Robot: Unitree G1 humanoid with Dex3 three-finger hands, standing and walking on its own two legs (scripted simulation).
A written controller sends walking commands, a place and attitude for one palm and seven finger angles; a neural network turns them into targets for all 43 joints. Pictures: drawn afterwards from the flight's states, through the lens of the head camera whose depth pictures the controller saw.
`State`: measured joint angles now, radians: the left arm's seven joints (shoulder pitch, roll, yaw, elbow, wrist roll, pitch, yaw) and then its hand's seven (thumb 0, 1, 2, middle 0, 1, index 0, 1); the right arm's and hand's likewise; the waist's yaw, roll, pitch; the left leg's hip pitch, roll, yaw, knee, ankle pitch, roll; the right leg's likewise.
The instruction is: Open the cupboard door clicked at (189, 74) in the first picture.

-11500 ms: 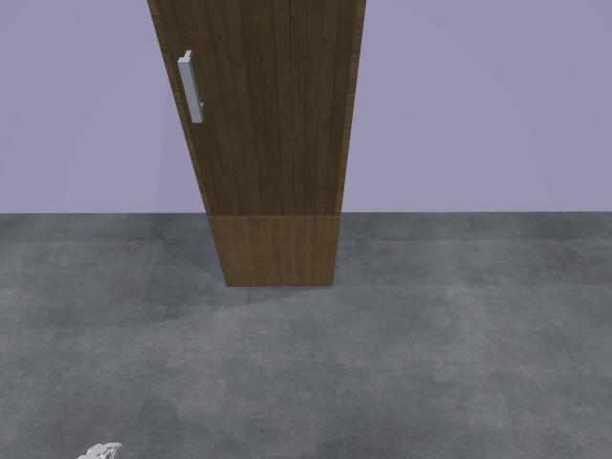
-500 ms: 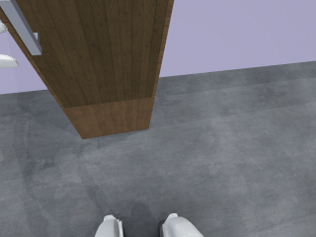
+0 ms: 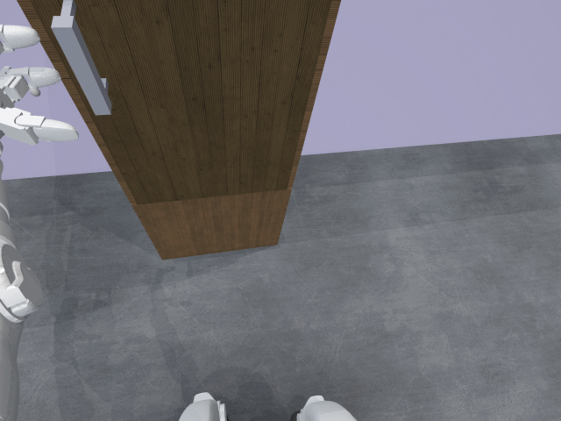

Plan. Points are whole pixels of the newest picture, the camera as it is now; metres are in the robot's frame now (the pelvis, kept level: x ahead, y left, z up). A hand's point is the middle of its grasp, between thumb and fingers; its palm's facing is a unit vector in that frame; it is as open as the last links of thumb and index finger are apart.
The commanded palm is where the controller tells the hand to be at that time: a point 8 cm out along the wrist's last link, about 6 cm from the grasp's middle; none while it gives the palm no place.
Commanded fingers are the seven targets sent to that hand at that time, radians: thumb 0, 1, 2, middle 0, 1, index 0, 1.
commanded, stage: slide the fingers in behind the handle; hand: left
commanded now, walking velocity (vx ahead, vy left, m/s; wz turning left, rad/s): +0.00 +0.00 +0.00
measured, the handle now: (87, 60) +0.58 +0.22 +0.13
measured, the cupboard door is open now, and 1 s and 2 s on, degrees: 0 0 0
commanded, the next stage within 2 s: close the thumb around the handle in 1.52 s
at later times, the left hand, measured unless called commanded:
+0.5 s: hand (68, 89) +0.52 +0.23 +0.13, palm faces +0.08 -1.00 +0.00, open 14.0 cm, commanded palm +0.50 +0.27 +0.13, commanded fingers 0.00 -0.50 0.30 -0.30 -1.20 -0.30 -1.20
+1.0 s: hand (86, 88) +0.53 +0.21 +0.12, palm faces +0.08 -1.00 +0.02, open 14.0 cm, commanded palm +0.51 +0.25 +0.13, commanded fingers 0.00 -0.50 0.30 -0.30 -1.20 -0.30 -1.20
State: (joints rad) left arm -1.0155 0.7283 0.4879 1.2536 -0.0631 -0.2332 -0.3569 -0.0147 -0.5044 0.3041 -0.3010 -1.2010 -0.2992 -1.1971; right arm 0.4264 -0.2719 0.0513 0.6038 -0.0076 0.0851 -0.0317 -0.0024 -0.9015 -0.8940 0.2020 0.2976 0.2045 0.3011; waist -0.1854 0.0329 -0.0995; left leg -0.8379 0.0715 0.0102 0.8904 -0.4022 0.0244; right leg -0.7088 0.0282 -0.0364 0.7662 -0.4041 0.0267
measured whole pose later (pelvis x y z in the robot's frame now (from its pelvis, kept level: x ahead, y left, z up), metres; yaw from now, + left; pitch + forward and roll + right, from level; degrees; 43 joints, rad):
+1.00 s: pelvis +0.00 -0.01 +0.00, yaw +0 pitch +20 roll -4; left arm -1.04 0.62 0.45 1.23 -0.06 -0.24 -0.25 -0.01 -0.50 0.30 -0.30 -1.20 -0.30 -1.21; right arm 0.46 -0.27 0.03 0.64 -0.02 0.06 -0.01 0.00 -0.90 -0.89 0.20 0.30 0.20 0.30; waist -0.19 0.04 -0.10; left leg -0.84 0.08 0.01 0.88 -0.39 0.01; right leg -0.72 0.04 -0.04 0.78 -0.41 0.01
